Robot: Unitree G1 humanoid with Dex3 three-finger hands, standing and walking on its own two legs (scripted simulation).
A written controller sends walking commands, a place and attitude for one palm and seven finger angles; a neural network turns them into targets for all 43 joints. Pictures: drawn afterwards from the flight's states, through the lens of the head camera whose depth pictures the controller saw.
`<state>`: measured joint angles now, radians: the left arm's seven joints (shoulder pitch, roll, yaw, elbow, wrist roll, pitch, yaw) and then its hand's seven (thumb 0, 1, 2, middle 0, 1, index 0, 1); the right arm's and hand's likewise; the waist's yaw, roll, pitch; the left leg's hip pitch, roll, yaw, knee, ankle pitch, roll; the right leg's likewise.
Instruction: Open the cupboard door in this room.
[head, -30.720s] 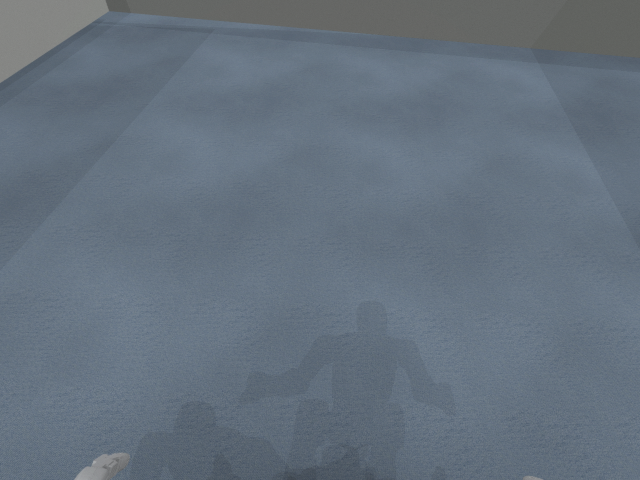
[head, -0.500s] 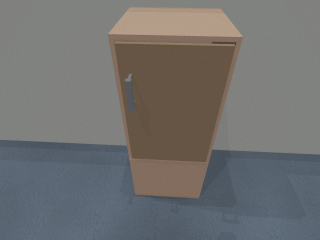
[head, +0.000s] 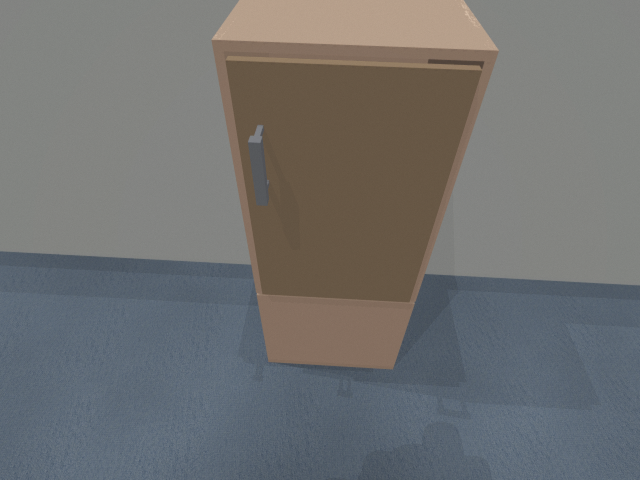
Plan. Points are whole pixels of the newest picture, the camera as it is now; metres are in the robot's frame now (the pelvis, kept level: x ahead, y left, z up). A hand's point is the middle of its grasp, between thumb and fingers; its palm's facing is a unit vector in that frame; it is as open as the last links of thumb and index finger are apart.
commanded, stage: look again from close up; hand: left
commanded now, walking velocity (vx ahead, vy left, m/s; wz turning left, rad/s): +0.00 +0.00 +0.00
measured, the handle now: (261, 166) +0.60 +0.13 +0.08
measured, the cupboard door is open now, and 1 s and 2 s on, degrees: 0 0 0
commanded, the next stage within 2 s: shuffle to correct the standing spot in 0.22 s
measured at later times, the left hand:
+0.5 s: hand out of the picture -0.02 +0.17 -0.18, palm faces +0.03 -0.98 -0.17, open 7.4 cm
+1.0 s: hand out of the picture +0.05 +0.12 -0.18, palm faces +0.07 -0.98 -0.16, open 7.4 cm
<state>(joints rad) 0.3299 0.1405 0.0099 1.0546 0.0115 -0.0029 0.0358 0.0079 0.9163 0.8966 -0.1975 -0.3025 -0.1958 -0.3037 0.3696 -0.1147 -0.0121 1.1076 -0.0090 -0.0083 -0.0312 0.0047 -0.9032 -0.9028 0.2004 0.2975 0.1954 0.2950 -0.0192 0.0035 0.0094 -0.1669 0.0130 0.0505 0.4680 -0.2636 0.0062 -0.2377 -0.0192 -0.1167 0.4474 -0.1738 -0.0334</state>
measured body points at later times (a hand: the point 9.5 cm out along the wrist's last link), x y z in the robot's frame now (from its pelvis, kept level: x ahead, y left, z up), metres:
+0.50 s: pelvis +0.01 +0.01 +0.00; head -0.01 +0.01 +0.45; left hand -0.02 +0.23 -0.16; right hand -0.01 -0.21 -0.16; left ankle +0.00 +0.11 -0.74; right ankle +0.05 -0.10 -0.74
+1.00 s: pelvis +0.06 -0.03 -0.01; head +0.08 -0.03 +0.44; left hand +0.05 +0.18 -0.17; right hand +0.11 -0.26 -0.16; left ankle +0.09 +0.09 -0.74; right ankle +0.05 -0.10 -0.74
